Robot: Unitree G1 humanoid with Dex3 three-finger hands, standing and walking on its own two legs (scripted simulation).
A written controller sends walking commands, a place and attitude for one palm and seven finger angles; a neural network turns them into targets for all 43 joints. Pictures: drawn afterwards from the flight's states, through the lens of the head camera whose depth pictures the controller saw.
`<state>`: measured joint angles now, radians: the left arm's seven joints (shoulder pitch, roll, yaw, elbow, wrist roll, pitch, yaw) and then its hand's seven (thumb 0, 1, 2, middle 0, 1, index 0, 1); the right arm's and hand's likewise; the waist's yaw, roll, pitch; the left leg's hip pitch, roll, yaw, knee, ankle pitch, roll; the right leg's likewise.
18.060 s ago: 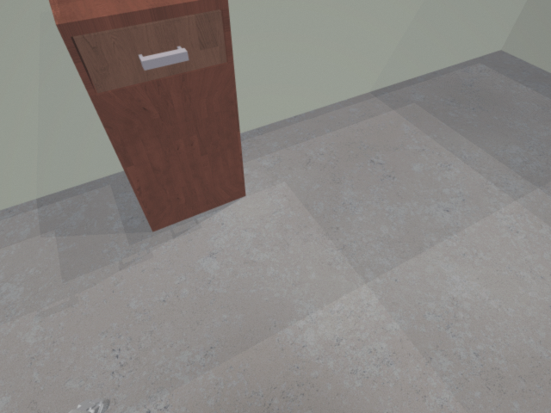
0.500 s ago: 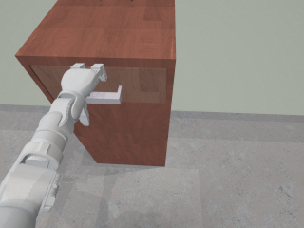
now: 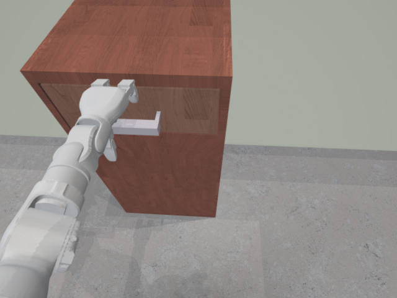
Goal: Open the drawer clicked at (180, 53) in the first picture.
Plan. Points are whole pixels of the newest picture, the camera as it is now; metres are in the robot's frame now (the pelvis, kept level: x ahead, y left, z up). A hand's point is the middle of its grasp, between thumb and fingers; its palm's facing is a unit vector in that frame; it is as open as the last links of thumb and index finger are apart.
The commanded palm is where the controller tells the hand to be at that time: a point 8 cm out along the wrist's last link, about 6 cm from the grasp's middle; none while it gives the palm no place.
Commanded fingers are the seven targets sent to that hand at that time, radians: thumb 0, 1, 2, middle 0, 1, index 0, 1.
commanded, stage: move the hooked fingers above the handle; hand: left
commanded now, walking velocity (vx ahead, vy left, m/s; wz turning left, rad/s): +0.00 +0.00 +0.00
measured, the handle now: (133, 120) +0.52 +0.16 +0.02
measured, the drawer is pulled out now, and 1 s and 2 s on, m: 0.00 0.00 0.00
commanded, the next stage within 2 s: lower the fingers behind the handle in 0.08 s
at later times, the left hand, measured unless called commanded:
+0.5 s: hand (117, 127) +0.47 +0.18 +0.05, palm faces -0.07 -0.02 -1.00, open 13.8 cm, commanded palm +0.45 +0.19 +0.11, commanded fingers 0.00 -0.50 0.30 -0.30 -1.20 -0.30 -1.20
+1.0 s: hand (124, 136) +0.47 +0.18 +0.02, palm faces -0.07 -0.01 -1.00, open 13.8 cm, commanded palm +0.45 +0.18 +0.08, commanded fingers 0.00 -0.50 0.30 -0.30 -1.20 -0.30 -1.20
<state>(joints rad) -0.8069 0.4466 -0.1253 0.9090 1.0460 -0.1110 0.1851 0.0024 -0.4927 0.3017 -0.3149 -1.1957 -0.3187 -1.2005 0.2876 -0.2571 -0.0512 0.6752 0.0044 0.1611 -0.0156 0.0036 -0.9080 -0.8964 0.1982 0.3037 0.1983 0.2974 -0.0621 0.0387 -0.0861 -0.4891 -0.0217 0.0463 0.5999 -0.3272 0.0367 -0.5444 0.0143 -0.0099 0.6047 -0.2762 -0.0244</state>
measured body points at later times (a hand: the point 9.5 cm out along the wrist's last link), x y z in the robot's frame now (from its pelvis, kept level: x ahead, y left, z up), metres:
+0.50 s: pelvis +0.01 -0.01 +0.00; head +0.08 -0.02 +0.44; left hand +0.47 +0.18 +0.10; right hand +0.06 -0.28 -0.14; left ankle -0.03 +0.10 -0.73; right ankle +0.00 -0.11 -0.73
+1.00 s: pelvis +0.00 -0.01 -0.01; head +0.08 -0.02 +0.43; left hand +0.47 +0.17 +0.08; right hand +0.04 -0.28 -0.15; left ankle -0.03 +0.10 -0.73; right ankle +0.00 -0.11 -0.73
